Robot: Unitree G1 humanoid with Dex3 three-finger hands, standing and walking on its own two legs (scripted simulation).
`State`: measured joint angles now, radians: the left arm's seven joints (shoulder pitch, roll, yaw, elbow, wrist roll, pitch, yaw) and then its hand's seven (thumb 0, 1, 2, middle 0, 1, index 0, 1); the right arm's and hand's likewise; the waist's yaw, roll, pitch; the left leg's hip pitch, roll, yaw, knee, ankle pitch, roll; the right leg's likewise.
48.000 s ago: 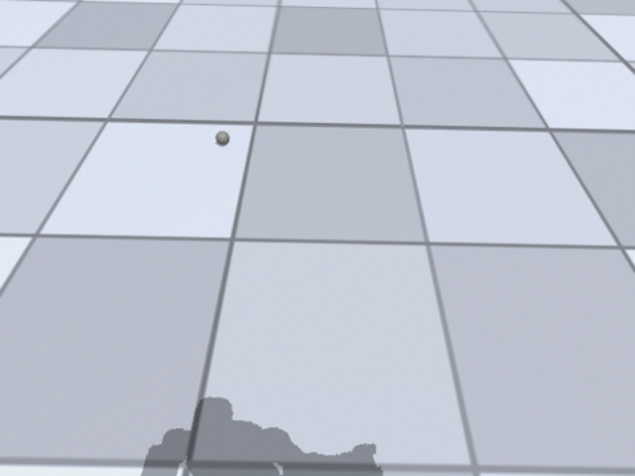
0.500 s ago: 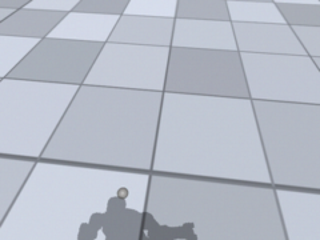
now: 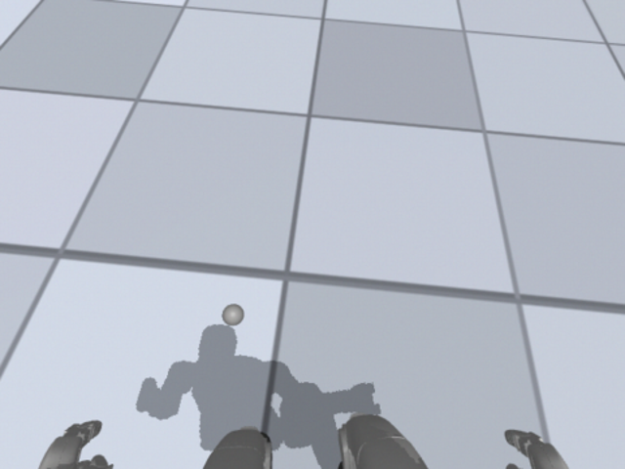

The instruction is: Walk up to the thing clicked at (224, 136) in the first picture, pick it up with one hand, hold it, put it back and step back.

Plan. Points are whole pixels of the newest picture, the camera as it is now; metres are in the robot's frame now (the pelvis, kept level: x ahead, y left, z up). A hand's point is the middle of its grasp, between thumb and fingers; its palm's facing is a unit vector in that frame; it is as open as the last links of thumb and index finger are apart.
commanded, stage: step back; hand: left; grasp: from above
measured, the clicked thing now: (233, 314) +0.53 +0.23 -0.73
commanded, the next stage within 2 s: none
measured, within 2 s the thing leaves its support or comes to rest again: neither
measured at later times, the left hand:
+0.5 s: hand out of the picture +0.02 +0.25 -0.14, palm faces +0.05 -0.91 -0.41, open 7.4 cm
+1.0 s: hand out of the picture -0.19 +0.25 -0.15, palm faces -0.06 -0.91 -0.42, open 7.4 cm
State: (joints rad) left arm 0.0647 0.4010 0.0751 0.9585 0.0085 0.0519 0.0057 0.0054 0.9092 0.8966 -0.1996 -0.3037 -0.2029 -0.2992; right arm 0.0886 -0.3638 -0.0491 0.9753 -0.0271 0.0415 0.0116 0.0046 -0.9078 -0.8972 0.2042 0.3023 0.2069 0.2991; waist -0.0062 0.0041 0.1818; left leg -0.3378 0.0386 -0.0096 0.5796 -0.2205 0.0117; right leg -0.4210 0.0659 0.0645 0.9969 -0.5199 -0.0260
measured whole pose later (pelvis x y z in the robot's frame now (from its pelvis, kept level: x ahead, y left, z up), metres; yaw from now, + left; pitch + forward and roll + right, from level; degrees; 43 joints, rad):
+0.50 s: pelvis -0.10 -0.01 -0.01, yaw +3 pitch -1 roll +0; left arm 0.10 0.34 0.07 0.78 0.02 0.01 0.04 0.01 0.90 0.90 -0.20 -0.30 -0.21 -0.30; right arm 0.13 -0.40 -0.04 0.91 -0.01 0.06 -0.02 0.01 -0.91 -0.90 0.20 0.30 0.21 0.30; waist 0.01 0.03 0.22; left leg -0.31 -0.05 -0.08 0.77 -0.47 0.00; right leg -0.35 -0.02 -0.04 0.64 -0.27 -0.01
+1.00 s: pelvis -0.27 -0.02 -0.02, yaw -4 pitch -4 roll -2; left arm 0.22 0.36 0.07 0.89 0.03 0.03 0.00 0.01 0.91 0.90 -0.20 -0.30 -0.20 -0.30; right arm 0.05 -0.39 -0.06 0.81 -0.02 0.07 0.01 0.00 -0.91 -0.90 0.21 0.30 0.21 0.30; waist 0.01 0.08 0.21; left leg -0.45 0.07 0.01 0.66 -0.17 0.01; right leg -0.21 0.05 0.02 0.68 -0.41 -0.01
